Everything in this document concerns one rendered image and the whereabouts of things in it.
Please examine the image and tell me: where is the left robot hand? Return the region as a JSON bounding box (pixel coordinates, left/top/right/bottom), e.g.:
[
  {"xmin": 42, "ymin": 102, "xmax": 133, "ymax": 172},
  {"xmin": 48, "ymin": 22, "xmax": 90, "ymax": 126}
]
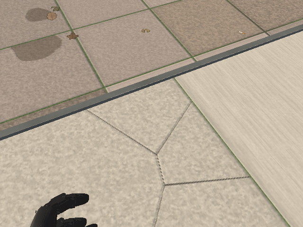
[{"xmin": 30, "ymin": 193, "xmax": 98, "ymax": 227}]

